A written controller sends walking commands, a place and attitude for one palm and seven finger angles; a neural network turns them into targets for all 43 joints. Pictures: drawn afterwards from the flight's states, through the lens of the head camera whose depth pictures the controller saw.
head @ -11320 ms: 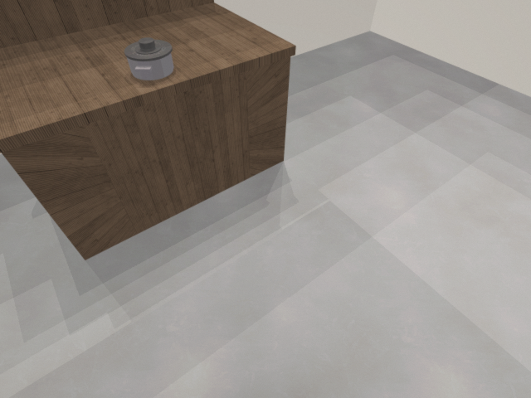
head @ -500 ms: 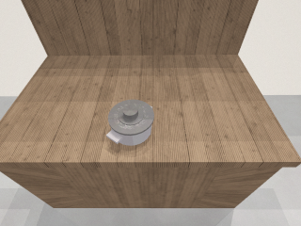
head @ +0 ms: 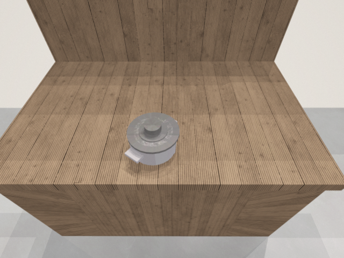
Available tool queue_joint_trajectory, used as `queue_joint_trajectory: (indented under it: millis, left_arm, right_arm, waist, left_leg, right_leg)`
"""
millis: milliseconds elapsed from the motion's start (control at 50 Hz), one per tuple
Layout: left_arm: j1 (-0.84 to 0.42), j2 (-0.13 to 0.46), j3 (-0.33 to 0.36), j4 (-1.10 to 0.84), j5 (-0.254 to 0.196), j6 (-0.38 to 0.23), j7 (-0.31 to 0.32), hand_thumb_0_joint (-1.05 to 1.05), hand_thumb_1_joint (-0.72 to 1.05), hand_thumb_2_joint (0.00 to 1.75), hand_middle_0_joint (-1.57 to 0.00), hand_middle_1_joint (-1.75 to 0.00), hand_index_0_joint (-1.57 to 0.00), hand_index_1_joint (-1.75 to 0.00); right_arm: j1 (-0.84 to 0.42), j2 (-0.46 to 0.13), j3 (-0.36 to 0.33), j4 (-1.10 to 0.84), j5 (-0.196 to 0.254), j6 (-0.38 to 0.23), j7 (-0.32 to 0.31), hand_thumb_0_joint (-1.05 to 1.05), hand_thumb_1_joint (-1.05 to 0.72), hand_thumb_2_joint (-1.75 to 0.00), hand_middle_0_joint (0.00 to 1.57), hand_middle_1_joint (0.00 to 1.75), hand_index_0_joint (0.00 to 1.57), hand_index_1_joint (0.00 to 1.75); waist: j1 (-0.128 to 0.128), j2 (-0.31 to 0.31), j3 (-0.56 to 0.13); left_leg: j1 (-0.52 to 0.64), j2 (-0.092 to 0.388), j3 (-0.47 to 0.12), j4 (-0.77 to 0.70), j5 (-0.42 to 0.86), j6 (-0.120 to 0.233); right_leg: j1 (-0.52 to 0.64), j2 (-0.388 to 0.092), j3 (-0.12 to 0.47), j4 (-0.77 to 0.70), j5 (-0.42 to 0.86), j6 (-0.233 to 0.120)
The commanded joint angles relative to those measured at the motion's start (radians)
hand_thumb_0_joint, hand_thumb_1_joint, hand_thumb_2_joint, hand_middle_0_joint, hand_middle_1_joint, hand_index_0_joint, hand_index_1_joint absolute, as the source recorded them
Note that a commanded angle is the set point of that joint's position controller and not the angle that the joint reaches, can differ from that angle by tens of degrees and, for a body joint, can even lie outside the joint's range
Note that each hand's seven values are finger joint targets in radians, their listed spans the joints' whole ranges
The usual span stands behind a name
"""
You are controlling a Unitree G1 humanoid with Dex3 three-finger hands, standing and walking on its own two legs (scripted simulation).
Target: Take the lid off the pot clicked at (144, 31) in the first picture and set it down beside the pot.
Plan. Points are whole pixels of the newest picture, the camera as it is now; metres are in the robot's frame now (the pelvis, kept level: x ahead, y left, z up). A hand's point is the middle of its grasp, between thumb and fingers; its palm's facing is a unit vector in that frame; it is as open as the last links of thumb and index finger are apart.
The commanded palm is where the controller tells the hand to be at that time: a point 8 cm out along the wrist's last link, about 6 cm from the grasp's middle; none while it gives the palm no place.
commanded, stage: look again from close up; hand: left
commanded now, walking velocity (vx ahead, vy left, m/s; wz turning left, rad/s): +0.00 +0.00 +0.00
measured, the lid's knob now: (152, 126) +0.48 +0.09 +0.00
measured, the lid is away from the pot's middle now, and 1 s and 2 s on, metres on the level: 0.00 0.00 0.00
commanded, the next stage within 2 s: lift the closed hand beside the body in 0.02 s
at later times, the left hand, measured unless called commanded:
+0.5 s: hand out of the picture +0.14 +0.17 -0.07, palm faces +0.23 -0.95 -0.20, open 4.8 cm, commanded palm +0.09 +0.23 -0.05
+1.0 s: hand (80, 253) +0.14 +0.21 -0.03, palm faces +0.30 -0.89 -0.34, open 3.0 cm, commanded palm +0.10 +0.25 +0.00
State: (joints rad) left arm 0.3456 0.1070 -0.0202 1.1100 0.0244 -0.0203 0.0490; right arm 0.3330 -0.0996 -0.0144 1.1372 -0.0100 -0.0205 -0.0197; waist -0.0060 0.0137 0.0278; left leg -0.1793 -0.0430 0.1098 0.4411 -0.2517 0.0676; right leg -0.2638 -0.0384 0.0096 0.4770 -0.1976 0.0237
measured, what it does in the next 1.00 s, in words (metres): stands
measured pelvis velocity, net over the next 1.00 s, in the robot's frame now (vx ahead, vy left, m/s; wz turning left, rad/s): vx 0.03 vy -0.03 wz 0.07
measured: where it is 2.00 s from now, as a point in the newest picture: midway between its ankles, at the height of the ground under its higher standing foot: outside the picture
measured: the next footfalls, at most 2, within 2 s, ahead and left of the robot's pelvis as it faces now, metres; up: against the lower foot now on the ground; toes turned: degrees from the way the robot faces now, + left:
none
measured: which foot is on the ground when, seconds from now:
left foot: down 0.00-1.00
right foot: down 0.00-1.00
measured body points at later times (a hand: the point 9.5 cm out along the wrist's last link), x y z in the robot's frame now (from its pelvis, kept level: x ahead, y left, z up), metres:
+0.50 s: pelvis +0.02 -0.02 -0.01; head +0.00 +0.00 +0.44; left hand +0.12 +0.22 -0.05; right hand +0.23 -0.25 -0.04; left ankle +0.00 +0.07 -0.74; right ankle +0.04 -0.14 -0.74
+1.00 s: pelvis +0.03 -0.03 -0.01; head +0.02 -0.03 +0.44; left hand +0.12 +0.25 +0.00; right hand +0.24 -0.24 -0.06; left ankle +0.00 +0.07 -0.74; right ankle +0.04 -0.14 -0.74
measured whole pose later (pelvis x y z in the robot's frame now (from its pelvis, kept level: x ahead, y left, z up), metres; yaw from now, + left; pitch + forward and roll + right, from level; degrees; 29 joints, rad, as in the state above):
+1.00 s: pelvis +0.03 -0.03 -0.01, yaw +4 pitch +0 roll -1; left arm 0.63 0.23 0.12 -0.02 -0.02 -0.04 0.09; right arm 0.21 -0.21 -0.02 0.54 0.03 -0.19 -0.06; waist 0.02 0.02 -0.03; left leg -0.23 0.00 0.02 0.58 -0.35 0.02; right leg -0.26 -0.01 -0.08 0.56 -0.30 -0.01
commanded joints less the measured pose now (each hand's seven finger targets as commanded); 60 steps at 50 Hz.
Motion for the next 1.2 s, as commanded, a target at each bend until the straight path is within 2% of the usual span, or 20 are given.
queue_joint_trajectory:
  millis: [0, 80, 100, 120, 140, 180, 220, 240, 260, 320, 360, 440, 500, 580, 620, 740, 860, 960, 1080, 1180]
  left_arm:
    - [0.091, 0.096, 0.018, -0.013, -0.001, -0.010, 0.004, 0.00, 0.90, 0.90, -0.20, -0.30, -0.20, -0.30]
    - [0.091, 0.090, 0.018, -0.013, 0.000, -0.008, 0.004, 0.00, 0.90, 0.90, -0.20, -0.30, -0.20, -0.30]
    - [0.096, 0.128, 0.018, 0.015, 0.005, -0.006, 0.033, 0.00, 0.90, 0.90, -0.20, -0.30, -0.20, -0.30]
    - [-0.607, 0.249, -0.048, -1.254, -0.110, -0.184, 0.036, 0.00, 0.90, 0.90, -0.24, -0.35, -0.24, -0.35]
    - [-0.227, 0.230, -0.011, -1.023, -0.055, -0.108, 0.095, 0.00, 0.90, 0.90, -0.29, -0.40, -0.29, -0.40]
    - [0.003, 0.106, -0.070, -0.936, -0.069, 0.016, 0.136, 0.00, 0.90, 0.90, -0.38, -0.49, -0.38, -0.49]
    - [-0.001, -0.057, -0.232, -0.972, -0.065, 0.013, 0.105, 0.00, 0.90, 0.90, -0.46, -0.59, -0.46, -0.59]
    - [0.035, -0.081, -0.243, -0.855, -0.041, 0.014, 0.100, 0.00, 0.90, 0.90, -0.51, -0.64, -0.51, -0.64]
    - [0.160, -0.089, -0.215, -0.733, -0.028, 0.019, 0.092, 0.00, 0.90, 0.90, -0.55, -0.68, -0.55, -0.68]
    - [0.352, 0.133, 0.074, -0.718, -0.020, -0.008, 0.065, 0.00, 0.90, 0.90, -0.68, -0.83, -0.68, -0.83]
    - [0.466, 0.274, 0.245, -0.875, -0.037, -0.049, 0.060, 0.00, 0.90, 0.90, -0.77, -0.92, -0.77, -0.92]
    - [0.283, 0.182, 0.128, -1.147, -0.037, -0.079, 0.046, 0.00, 0.90, 0.90, -0.95, -1.12, -0.95, -1.12]
    - [0.163, 0.160, 0.096, -1.124, -0.034, -0.080, 0.042, 0.00, 0.90, 0.90, -1.08, -1.26, -1.08, -1.26]
    - [0.133, 0.231, 0.152, -1.294, -0.044, -0.091, 0.050, 0.00, 0.90, 0.90, -1.26, -1.45, -1.26, -1.45]
    - [0.182, 0.225, 0.150, -1.295, -0.042, -0.077, 0.058, 0.00, 0.90, 0.90, -1.30, -1.50, -1.30, -1.50]
    - [0.273, 0.223, 0.181, -1.133, -0.034, -0.051, 0.046, 0.00, 0.90, 0.90, -1.30, -1.50, -1.30, -1.50]
    - [0.316, 0.293, 0.258, -1.320, -0.043, -0.065, 0.055, 0.00, 0.90, 0.90, -1.30, -1.50, -1.30, -1.50]
    - [0.320, 0.247, 0.228, -1.251, -0.042, -0.061, 0.044, 0.00, 0.90, 0.90, -1.30, -1.50, -1.30, -1.50]
    - [0.226, 0.319, 0.259, -1.528, -0.049, -0.104, 0.058, 0.00, 0.90, 0.90, -1.30, -1.50, -1.30, -1.50]
    - [0.313, 0.234, 0.210, -1.396, -0.047, -0.088, 0.047, 0.00, 0.90, 0.90, -1.30, -1.50, -1.30, -1.50]
  right_arm:
    - [0.086, -0.063, -0.011, -0.014, 0.001, -0.012, -0.004, 0.00, -0.90, -0.90, 0.20, 0.30, 0.20, 0.30]
    - [0.088, -0.065, -0.010, -0.015, 0.001, -0.011, -0.005, 0.00, -0.90, -0.90, 0.20, 0.30, 0.20, 0.30]
    - [-0.030, -0.151, -0.005, -0.101, 0.008, -0.012, -0.001, 0.00, -0.90, -0.90, 0.20, 0.30, 0.20, 0.30]
    - [-0.077, -0.297, 0.003, -0.482, 0.089, -0.191, -0.002, 0.00, -0.90, -0.90, 0.20, 0.30, 0.20, 0.30]
    - [-0.140, -0.226, 0.013, -0.407, 0.107, -0.270, -0.045, 0.00, -0.90, -0.90, 0.20, 0.30, 0.20, 0.30]
    - [-0.138, -0.217, 0.018, -0.379, 0.115, -0.290, -0.035, 0.00, -0.90, -0.90, 0.20, 0.30, 0.20, 0.30]
    - [-0.151, -0.229, 0.036, -0.414, 0.089, -0.322, -0.030, 0.00, -0.90, -0.90, 0.20, 0.30, 0.20, 0.30]
    - [-0.152, -0.240, 0.027, -0.415, 0.069, -0.326, -0.023, 0.00, -0.90, -0.90, 0.20, 0.30, 0.20, 0.30]
    - [-0.156, -0.251, 0.005, -0.437, 0.060, -0.310, -0.008, 0.00, -0.90, -0.90, 0.20, 0.30, 0.20, 0.30]
    - [-0.200, -0.254, -0.052, -0.509, 0.046, -0.248, 0.020, 0.00, -0.90, -0.90, 0.20, 0.30, 0.20, 0.30]
    - [-0.253, -0.237, -0.061, -0.581, 0.050, -0.232, 0.021, 0.00, -0.90, -0.90, 0.20, 0.30, 0.20, 0.30]
    - [-0.254, -0.213, -0.043, -0.686, 0.049, -0.221, 0.014, 0.00, -0.90, -0.90, 0.20, 0.30, 0.20, 0.30]
    - [-0.217, -0.224, -0.041, -0.699, 0.042, -0.199, 0.004, 0.00, -0.90, -0.90, 0.20, 0.30, 0.20, 0.30]
    - [-0.188, -0.224, -0.032, -0.738, 0.030, -0.193, -0.022, 0.00, -0.90, -0.90, 0.20, 0.30, 0.20, 0.30]
    - [-0.173, -0.220, -0.031, -0.743, 0.026, -0.203, -0.032, 0.00, -0.90, -0.90, 0.20, 0.30, 0.20, 0.30]
    - [-0.209, -0.227, -0.040, -0.723, 0.033, -0.175, -0.042, 0.00, -0.90, -0.90, 0.20, 0.30, 0.20, 0.30]
    - [-0.226, -0.198, -0.030, -0.732, 0.033, -0.200, -0.046, 0.00, -0.90, -0.90, 0.20, 0.30, 0.20, 0.30]
    - [-0.241, -0.203, -0.035, -0.716, 0.037, -0.185, -0.047, 0.00, -0.90, -0.90, 0.20, 0.30, 0.20, 0.30]
    - [-0.229, -0.199, -0.018, -0.739, 0.032, -0.220, -0.055, 0.00, -0.90, -0.90, 0.20, 0.30, 0.20, 0.30]
    - [-0.241, -0.200, -0.025, -0.714, 0.035, -0.204, -0.051, 0.00, -0.90, -0.90, 0.20, 0.30, 0.20, 0.30]
  waist:
    - [0.004, -0.025, 0.075]
    - [0.003, -0.023, 0.085]
    - [0.028, -0.115, 0.053]
    - [0.003, 0.023, -0.385]
    - [0.014, 0.157, -0.338]
    - [0.019, 0.141, -0.144]
    - [-0.016, 0.043, 0.011]
    - [-0.026, -0.038, 0.086]
    - [-0.003, -0.130, 0.105]
    - [0.073, -0.276, 0.095]
    - [0.128, -0.160, 0.003]
    - [0.057, 0.090, 0.005]
    - [0.001, 0.078, 0.062]
    - [0.017, 0.102, -0.150]
    - [0.024, 0.118, -0.184]
    - [0.033, -0.083, -0.079]
    - [0.067, 0.099, -0.128]
    - [0.040, -0.053, 0.016]
    - [0.054, 0.116, -0.096]
    - [0.047, -0.034, -0.035]
  left_leg:
    - [-0.044, 0.150, -0.163, -0.122, -0.010, -0.011]
    - [-0.055, 0.156, -0.168, -0.131, -0.029, -0.009]
    - [-0.119, 0.177, -0.117, 0.020, 0.098, -0.040]
    - [0.059, 0.060, -0.177, -0.093, 0.018, -0.075]
    - [0.049, 0.100, -0.175, -0.101, -0.048, -0.089]
    - [-0.045, 0.087, -0.215, -0.141, -0.178, -0.105]
    - [-0.061, 0.080, -0.234, -0.144, -0.198, -0.069]
    - [-0.093, 0.077, -0.246, -0.129, -0.177, -0.057]
    - [-0.140, 0.081, -0.242, -0.112, -0.139, -0.053]
    - [-0.216, 0.070, -0.173, -0.062, -0.016, -0.062]
    - [-0.211, 0.060, -0.140, -0.059, 0.040, -0.080]
    - [-0.132, 0.047, -0.097, -0.020, 0.108, -0.075]
    - [-0.152, 0.036, -0.097, 0.029, 0.045, -0.061]
    - [-0.054, 0.028, -0.097, 0.062, 0.124, -0.049]
    - [-0.043, 0.028, -0.098, 0.073, 0.170, -0.047]
    - [-0.139, 0.033, -0.101, 0.082, 0.129, -0.039]
    - [-0.075, 0.041, -0.100, 0.058, 0.182, -0.045]
    - [-0.131, 0.048, -0.105, 0.049, 0.118, -0.040]
    - [-0.041, 0.047, -0.116, 0.016, 0.054, -0.041]
    - [-0.071, 0.053, -0.112, 0.013, 0.093, -0.039]
  right_leg:
    - [-0.046, -0.074, 0.084, -0.087, 0.016, -0.062]
    - [-0.049, -0.070, 0.080, -0.086, 0.005, -0.062]
    - [0.021, -0.073, 0.031, -0.040, 0.113, -0.041]
    - [0.081, -0.007, -0.004, 0.005, 0.012, -0.054]
    - [0.031, 0.013, -0.025, 0.045, -0.041, -0.082]
    - [-0.004, 0.016, -0.048, 0.022, -0.067, -0.060]
    - [-0.021, 0.025, -0.062, -0.010, -0.062, -0.054]
    - [-0.047, 0.030, -0.072, -0.016, -0.062, -0.051]
    - [-0.043, 0.029, -0.084, -0.018, -0.076, -0.053]
    - [0.006, 0.024, -0.092, -0.014, -0.098, -0.054]
    - [0.111, 0.010, -0.080, -0.001, -0.064, -0.064]
    - [0.065, 0.010, -0.046, -0.001, 0.039, -0.064]
    - [-0.040, 0.017, -0.053, -0.018, 0.013, -0.054]
    - [0.031, 0.018, -0.049, -0.002, 0.095, -0.052]
    - [0.052, 0.015, -0.051, 0.010, 0.130, -0.052]
    - [0.018, 0.015, -0.062, 0.016, 0.109, -0.038]
    - [0.075, 0.007, -0.053, 0.006, 0.126, -0.047]
    - [0.008, 0.017, -0.068, -0.025, 0.072, -0.038]
    - [0.050, 0.011, -0.056, -0.041, -0.028, -0.043]
    - [0.042, 0.020, -0.069, -0.038, 0.019, -0.037]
